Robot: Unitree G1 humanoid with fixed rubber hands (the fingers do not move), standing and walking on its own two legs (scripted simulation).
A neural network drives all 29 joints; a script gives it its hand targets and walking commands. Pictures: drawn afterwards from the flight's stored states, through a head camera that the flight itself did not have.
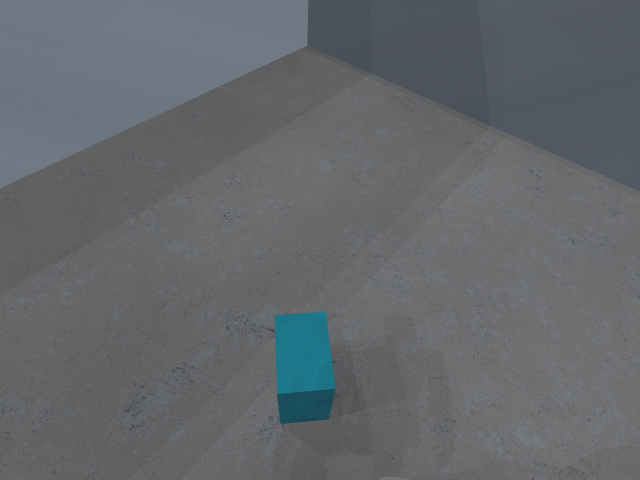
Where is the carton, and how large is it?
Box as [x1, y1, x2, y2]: [274, 312, 335, 423]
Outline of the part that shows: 325,312 274,315 277,396 280,423 328,418 335,388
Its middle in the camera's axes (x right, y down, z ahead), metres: -0.04 +0.38 +1.13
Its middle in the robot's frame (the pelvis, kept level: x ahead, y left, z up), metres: +0.49 +0.00 -0.64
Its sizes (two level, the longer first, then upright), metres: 0.217 0.145 0.271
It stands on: the floor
